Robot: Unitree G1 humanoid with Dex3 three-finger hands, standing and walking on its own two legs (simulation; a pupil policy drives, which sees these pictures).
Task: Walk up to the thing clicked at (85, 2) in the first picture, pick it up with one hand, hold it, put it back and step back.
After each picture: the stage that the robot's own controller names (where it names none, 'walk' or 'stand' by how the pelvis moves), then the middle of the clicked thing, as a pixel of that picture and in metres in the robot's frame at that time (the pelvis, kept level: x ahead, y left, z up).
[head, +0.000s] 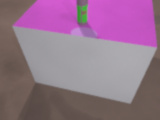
stand; (82, 5) +0.95 +0.03 +0.01
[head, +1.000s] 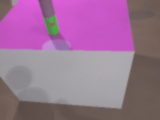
walk; (49, 16) +0.83 +0.23 +0.03
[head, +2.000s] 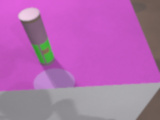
rise first; (39, 40) +0.52 +0.20 +0.05
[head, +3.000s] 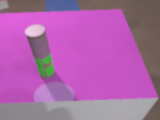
stand; (42, 55) +0.50 +0.19 +0.03
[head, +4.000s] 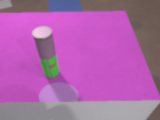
stand; (48, 56) +0.50 +0.17 +0.01
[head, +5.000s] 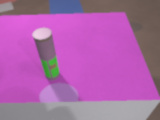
stand; (48, 56) +0.51 +0.17 +0.01
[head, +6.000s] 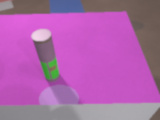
stand; (47, 58) +0.49 +0.17 +0.01
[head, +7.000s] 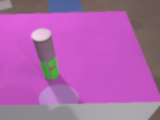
rise first; (47, 58) +0.49 +0.17 +0.01
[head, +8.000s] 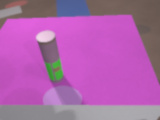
rise first; (52, 59) +0.49 +0.18 +0.02
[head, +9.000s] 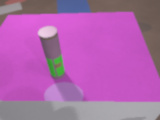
go down; (53, 55) +0.51 +0.17 +0.02
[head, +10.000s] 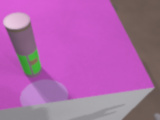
go down; (26, 50) +0.47 +0.17 +0.06
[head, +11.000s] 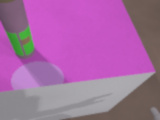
close in; (17, 27) +0.50 +0.17 +0.09
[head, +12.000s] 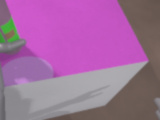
close; out of the picture +0.52 +0.19 +0.11
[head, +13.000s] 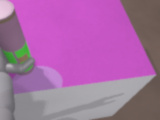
lift; (14, 44) +0.45 +0.18 +0.09
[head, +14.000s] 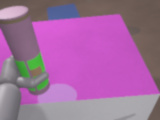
lift; (28, 56) +0.34 +0.16 +0.21
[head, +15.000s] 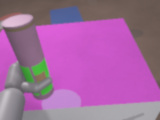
hold; (32, 62) +0.33 +0.16 +0.20
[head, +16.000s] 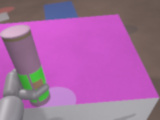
hold; (29, 70) +0.34 +0.17 +0.16
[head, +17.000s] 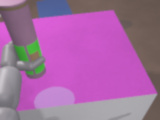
crouch; (26, 42) +0.41 +0.17 +0.20
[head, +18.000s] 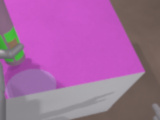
lower; (2, 30) +0.50 +0.19 +0.09
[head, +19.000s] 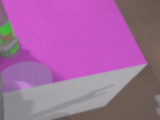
lower; out of the picture +0.51 +0.19 +0.10
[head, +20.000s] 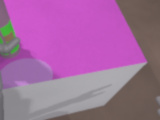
lower; out of the picture +0.51 +0.19 +0.11
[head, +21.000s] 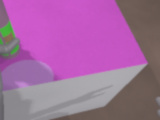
lower; out of the picture +0.51 +0.19 +0.10
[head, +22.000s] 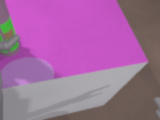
rest; out of the picture +0.52 +0.19 +0.11
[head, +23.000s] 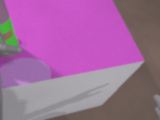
withdraw; out of the picture +0.52 +0.18 +0.11
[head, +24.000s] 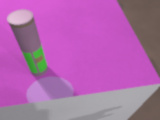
sink last; (31, 47) +0.47 +0.17 +0.07
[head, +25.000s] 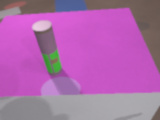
stand; (49, 51) +0.52 +0.18 +0.06
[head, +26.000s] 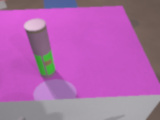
stand; (42, 51) +0.49 +0.18 +0.07
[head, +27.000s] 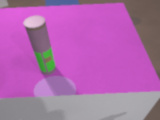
stand; (42, 48) +0.50 +0.18 +0.07
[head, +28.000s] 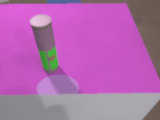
stand; (46, 47) +0.50 +0.17 +0.06
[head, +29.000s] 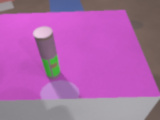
walk; (49, 55) +0.51 +0.17 +0.01
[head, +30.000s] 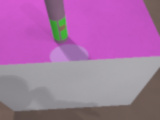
walk; (57, 17) +0.62 +0.13 +0.04
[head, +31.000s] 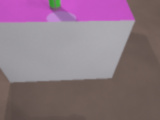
walk; out of the picture +0.93 +0.18 +0.03
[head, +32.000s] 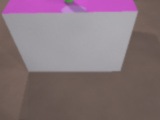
stand; out of the picture +1.12 +0.15 +0.03
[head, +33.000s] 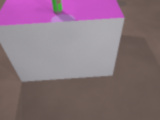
stand; out of the picture +1.11 +0.20 +0.01
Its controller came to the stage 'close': yes
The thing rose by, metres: 0.20
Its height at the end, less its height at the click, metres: +0.00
